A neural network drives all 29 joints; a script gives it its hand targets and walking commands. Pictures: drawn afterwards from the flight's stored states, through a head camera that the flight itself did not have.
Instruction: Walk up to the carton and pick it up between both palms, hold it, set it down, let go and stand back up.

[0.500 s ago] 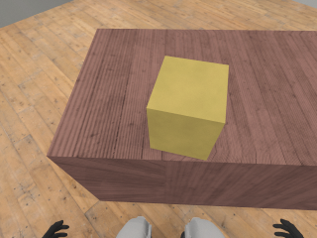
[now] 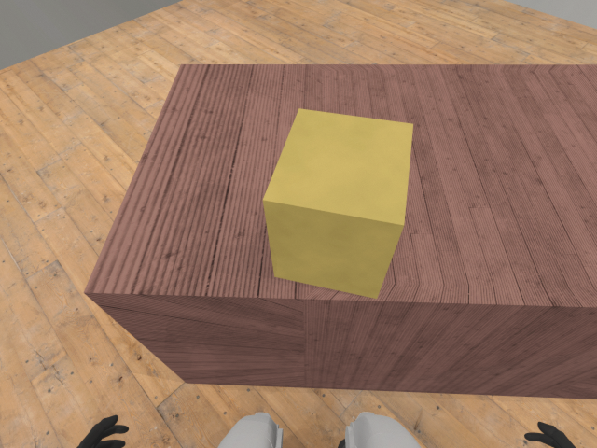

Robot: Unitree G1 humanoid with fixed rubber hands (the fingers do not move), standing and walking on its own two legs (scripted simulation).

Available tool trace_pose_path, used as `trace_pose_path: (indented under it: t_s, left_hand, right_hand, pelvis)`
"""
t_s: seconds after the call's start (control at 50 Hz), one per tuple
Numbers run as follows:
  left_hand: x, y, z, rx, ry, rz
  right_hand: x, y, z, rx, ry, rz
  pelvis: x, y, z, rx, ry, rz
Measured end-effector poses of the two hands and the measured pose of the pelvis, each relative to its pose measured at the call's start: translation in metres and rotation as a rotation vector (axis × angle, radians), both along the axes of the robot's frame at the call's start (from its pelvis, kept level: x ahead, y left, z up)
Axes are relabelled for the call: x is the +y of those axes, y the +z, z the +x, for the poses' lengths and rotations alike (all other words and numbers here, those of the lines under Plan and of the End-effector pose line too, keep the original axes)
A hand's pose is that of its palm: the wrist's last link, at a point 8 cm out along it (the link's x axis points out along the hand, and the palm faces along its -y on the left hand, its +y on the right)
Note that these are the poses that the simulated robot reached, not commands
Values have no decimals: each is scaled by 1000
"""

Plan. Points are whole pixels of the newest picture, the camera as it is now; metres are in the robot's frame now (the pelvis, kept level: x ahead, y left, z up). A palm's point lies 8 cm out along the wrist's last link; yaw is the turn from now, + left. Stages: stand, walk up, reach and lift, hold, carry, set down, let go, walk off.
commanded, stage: walk up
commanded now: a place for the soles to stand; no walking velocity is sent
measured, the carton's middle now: (338, 205) +0.45 -0.04 +0.01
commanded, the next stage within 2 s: reach and lift in 0.70 s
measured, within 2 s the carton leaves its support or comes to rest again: neither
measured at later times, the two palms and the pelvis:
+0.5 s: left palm out of the picture +0.10 +0.31 -0.09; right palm out of the picture +0.08 -0.33 -0.09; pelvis +0.01 +0.00 +0.00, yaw +0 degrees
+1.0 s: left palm (136, 411) +0.17 +0.26 -0.10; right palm (545, 446) +0.13 -0.30 -0.10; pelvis +0.01 -0.01 -0.01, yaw -1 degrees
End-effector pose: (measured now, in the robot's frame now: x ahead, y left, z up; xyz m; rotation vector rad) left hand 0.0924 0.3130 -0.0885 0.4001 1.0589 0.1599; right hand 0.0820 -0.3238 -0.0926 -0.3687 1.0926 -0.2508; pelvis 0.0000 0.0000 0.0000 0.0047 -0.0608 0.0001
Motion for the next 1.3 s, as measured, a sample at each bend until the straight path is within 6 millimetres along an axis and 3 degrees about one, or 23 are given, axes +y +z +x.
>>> trace_pose_path:
  t_s: [0.36,0.78,0.86,0.94,1.02,1.08,1.14,1.3]
  left_hand:
    - [-7,1,12,16,-7,-14]
    - [-5,-3,13,36,27,-3]
    - [-10,-18,27,130,96,27]
    - [-33,-19,57,86,95,-18]
    - [-58,-9,87,-13,56,-71]
    - [-70,0,98,-52,39,-102]
    - [-70,3,97,-50,54,-117]
    - [-48,16,80,-53,77,-79]
  right_hand:
    - [-3,1,4,36,-8,0]
    - [-1,2,5,-16,-5,3]
    - [3,-10,20,-102,18,34]
    - [14,-14,37,-174,27,71]
    - [28,-5,51,-226,35,102]
    - [35,6,58,-258,34,108]
    - [39,17,63,-286,30,96]
    - [45,30,57,-291,28,82]
  pelvis:
    - [-3,4,11,27,-2,2]
    - [-3,2,7,18,-4,0]
    - [-5,-11,7,-18,-13,-6]
    - [-9,-17,8,-35,-17,-3]
    - [-16,-13,7,-25,-16,7]
    - [-20,-6,7,-8,-16,12]
    - [-22,1,5,11,-15,14]
    - [-18,13,3,29,-6,17]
